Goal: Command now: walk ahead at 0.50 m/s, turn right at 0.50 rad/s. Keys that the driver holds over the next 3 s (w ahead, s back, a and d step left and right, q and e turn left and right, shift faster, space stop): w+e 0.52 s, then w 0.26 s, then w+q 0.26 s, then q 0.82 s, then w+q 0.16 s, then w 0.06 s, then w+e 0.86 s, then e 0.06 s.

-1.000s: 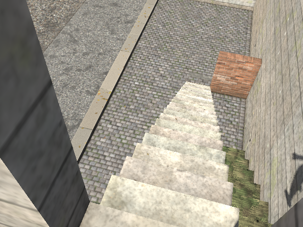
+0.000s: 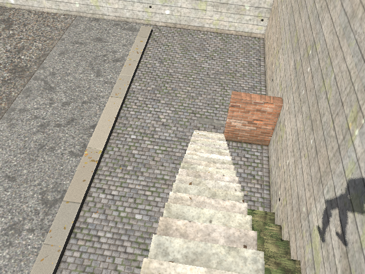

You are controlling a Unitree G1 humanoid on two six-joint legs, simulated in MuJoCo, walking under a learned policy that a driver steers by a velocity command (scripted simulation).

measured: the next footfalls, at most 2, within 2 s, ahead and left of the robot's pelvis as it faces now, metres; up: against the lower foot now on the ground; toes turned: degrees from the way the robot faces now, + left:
right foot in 0.36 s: +0.20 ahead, -0.14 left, -0.19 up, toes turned -14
left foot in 0.96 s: +0.47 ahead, -0.08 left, -0.39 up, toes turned -21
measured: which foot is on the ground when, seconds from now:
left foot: down 0.00-0.36, up 0.38-0.94, down 0.96-1.00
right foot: up 0.00-0.34, down 0.36-0.96, up 0.98-1.00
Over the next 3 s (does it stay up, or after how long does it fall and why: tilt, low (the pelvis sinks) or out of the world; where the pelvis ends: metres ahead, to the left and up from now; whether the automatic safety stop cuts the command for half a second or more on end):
stays up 0.80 -0.12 -0.68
